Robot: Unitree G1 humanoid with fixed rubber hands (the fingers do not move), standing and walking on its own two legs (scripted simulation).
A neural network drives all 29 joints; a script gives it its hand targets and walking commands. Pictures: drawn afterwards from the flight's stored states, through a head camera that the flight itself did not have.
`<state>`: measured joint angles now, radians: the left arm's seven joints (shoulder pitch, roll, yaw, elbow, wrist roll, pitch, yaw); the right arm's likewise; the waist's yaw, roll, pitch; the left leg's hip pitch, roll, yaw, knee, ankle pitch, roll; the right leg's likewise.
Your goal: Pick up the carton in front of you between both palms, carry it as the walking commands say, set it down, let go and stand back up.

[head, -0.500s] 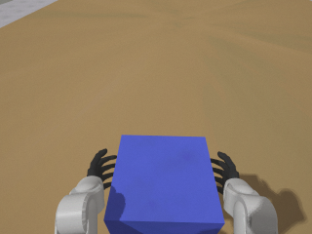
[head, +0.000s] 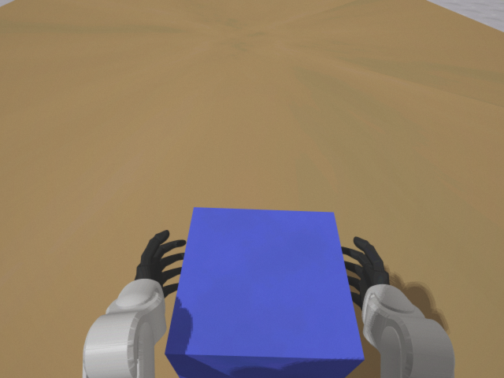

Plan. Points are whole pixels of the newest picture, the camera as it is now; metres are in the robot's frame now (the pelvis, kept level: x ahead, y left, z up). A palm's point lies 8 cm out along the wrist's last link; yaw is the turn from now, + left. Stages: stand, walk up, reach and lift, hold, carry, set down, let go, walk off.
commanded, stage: carry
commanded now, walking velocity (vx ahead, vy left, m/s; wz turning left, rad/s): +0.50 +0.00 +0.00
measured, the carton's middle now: (259, 309) +0.26 +0.00 +0.02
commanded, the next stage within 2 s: none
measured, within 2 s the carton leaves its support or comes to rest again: neither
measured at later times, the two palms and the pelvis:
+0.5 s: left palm (186, 152) +0.57 +0.14 +0.10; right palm (323, 152) +0.59 -0.16 +0.09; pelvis +0.34 -0.02 -0.01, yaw +3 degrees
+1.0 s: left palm (197, 105) +0.78 +0.14 +0.10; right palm (309, 108) +0.79 -0.16 +0.09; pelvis +0.53 -0.02 -0.01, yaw +2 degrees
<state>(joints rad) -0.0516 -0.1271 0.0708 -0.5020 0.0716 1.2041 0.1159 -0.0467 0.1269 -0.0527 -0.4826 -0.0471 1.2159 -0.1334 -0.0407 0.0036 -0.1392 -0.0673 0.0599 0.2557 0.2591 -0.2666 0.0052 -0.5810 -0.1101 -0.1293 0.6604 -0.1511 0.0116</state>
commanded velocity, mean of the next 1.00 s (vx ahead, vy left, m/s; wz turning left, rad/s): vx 0.18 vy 0.00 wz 0.00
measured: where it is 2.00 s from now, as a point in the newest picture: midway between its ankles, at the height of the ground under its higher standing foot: (252, 348)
